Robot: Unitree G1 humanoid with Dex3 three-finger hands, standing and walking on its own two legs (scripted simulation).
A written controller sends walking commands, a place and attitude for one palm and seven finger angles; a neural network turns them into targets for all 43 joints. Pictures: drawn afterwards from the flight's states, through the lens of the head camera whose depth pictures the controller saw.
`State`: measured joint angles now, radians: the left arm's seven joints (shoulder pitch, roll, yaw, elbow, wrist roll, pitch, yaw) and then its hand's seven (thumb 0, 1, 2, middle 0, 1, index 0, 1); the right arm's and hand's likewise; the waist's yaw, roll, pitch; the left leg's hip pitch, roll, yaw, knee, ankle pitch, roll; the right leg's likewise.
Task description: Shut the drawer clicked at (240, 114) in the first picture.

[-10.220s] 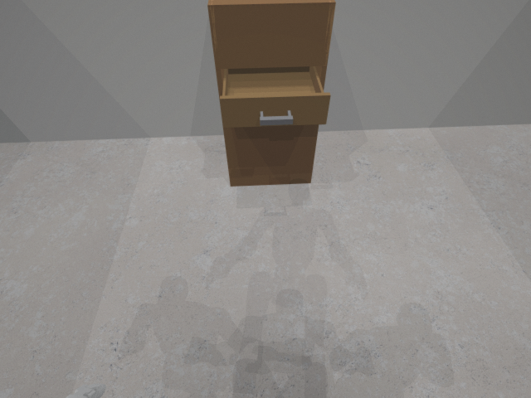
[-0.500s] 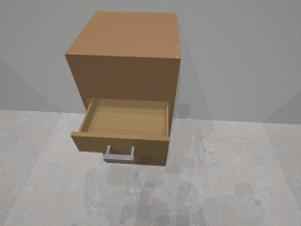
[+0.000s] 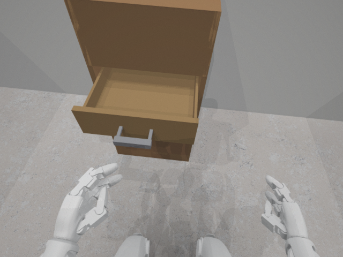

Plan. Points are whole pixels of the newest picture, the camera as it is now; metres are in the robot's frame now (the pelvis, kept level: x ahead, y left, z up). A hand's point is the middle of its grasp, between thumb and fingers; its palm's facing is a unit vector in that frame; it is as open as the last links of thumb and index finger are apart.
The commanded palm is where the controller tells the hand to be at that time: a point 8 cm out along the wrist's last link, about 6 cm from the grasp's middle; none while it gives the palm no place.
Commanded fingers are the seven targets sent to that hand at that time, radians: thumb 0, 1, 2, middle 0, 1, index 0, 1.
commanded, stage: raise the hand and make a fist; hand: left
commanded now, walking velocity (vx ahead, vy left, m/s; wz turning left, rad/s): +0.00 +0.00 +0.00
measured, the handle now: (134, 136) +0.46 +0.15 -0.08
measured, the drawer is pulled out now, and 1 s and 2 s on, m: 0.21 0.21 0.21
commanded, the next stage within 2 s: bring the fist close to the handle in 1.52 s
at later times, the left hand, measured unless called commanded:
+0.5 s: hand (107, 199) +0.23 +0.16 +0.02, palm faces -0.05 -1.00 -0.02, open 3.7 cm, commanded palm +0.21 +0.21 +0.02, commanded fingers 0.00 0.90 0.90 -1.10 -1.27 -1.10 -1.27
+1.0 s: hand (120, 194) +0.25 +0.13 +0.02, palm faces -0.07 -1.00 -0.01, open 3.2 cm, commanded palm +0.23 +0.19 +0.02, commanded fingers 0.00 0.90 0.90 -1.40 -1.60 -1.40 -1.60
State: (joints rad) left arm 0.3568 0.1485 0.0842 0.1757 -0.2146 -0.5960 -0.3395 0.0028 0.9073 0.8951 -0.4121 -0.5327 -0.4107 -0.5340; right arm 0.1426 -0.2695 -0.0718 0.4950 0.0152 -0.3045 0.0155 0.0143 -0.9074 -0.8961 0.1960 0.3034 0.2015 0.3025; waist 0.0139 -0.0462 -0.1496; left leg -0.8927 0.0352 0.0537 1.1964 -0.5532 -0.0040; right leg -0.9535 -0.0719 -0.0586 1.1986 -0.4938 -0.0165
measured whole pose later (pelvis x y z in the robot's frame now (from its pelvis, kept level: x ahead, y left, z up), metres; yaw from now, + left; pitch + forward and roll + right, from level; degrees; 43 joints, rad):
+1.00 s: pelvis +0.01 +0.02 -0.02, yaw +1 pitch +20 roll -2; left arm 0.36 0.13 -0.08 -0.09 -0.08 -0.39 -0.08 0.01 0.90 0.90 -1.36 -1.56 -1.36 -1.56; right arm 0.19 -0.21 0.02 0.41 -0.01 -0.12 0.00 0.02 -0.90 -0.90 0.20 0.30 0.20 0.30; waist 0.00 0.02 -0.17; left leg -1.06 0.03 0.01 1.33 -0.62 0.02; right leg -1.08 -0.08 -0.09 1.27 -0.54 0.00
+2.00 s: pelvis +0.00 +0.00 -0.04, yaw +1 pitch +23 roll -1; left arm 0.16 0.14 -0.02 0.12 -0.09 -0.45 -0.08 0.01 0.90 0.90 -1.40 -1.60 -1.40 -1.60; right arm 0.19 -0.24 0.00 0.48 -0.01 -0.09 0.00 0.02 -0.91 -0.90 0.20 0.30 0.20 0.30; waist -0.02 0.02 -0.19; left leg -1.17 0.04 0.00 1.41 -0.64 0.00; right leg -1.20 -0.07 -0.10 1.37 -0.57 -0.02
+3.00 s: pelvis -0.01 +0.00 -0.08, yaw +1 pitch +29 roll -1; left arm -0.21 0.14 0.03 0.44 -0.07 -0.51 -0.03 0.01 0.90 0.90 -1.40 -1.60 -1.40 -1.60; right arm 0.16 -0.25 0.00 0.54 -0.02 0.01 0.02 0.01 -0.91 -0.90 0.20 0.30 0.20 0.30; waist -0.05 0.03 -0.20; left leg -1.41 0.03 0.01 1.56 -0.65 0.01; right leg -1.44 -0.08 -0.07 1.52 -0.58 -0.02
